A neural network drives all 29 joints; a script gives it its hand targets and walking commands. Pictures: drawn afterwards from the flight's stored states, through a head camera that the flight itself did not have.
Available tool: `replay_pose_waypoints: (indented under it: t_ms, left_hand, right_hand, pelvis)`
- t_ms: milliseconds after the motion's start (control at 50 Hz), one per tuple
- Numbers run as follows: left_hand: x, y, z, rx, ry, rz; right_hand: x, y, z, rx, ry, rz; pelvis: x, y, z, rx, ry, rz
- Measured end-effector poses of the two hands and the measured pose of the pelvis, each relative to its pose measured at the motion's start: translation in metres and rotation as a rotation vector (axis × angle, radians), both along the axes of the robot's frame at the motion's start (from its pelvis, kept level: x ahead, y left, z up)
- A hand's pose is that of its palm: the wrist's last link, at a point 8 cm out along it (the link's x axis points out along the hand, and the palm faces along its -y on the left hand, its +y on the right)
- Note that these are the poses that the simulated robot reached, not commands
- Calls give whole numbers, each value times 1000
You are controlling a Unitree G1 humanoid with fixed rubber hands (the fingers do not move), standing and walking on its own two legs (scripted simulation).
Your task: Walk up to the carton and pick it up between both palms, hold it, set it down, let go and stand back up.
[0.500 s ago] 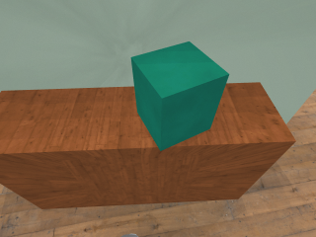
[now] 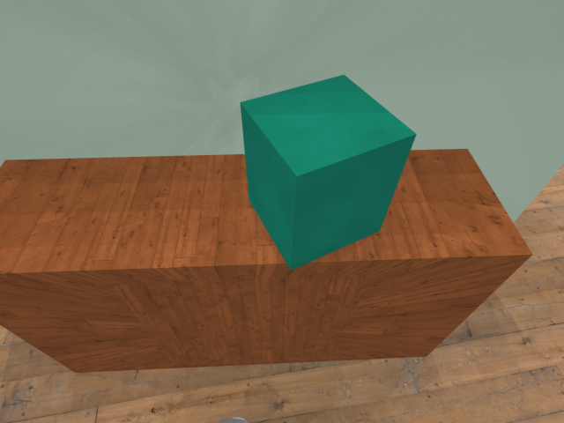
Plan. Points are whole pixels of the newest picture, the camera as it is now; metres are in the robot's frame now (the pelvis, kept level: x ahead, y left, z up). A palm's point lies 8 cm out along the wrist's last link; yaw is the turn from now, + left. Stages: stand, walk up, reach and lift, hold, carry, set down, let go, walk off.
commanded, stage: walk up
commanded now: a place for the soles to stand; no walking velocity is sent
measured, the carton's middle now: (317, 173) +0.54 -0.06 +0.02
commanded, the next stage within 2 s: none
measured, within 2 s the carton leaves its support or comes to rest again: neither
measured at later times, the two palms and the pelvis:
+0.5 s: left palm out of the picture +0.08 +0.30 -0.11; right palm out of the picture +0.07 -0.30 -0.11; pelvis +0.00 +0.00 +0.00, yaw +0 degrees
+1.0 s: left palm out of the picture +0.07 +0.30 -0.12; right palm out of the picture +0.06 -0.30 -0.11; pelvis +0.00 -0.01 +0.00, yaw +0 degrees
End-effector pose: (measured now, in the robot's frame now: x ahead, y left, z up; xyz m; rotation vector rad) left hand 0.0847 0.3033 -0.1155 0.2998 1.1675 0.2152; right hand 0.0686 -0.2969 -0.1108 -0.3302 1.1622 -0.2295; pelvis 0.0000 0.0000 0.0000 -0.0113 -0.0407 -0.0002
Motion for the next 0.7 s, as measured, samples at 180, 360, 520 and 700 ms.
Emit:
replay_pose_waypoints:
  t_ms: [180,360,520,700]
  left_hand:
    - [-2,-3,1,2,-7,-7]
    - [-2,-7,2,2,-11,-11]
    - [-7,-3,1,2,-6,0]
    - [-14,-9,3,11,3,-7]
  right_hand:
    - [2,-3,0,2,2,-5]
    - [-2,-6,-1,4,-4,-7]
    - [-4,-3,0,3,-8,-5]
    - [-6,-9,-4,13,13,-15]
  pelvis:
    - [1,-3,0,3,1,0]
    - [-3,-6,0,3,-5,-4]
    - [-2,-3,0,2,-5,-2]
    - [-3,-10,0,8,-6,-5]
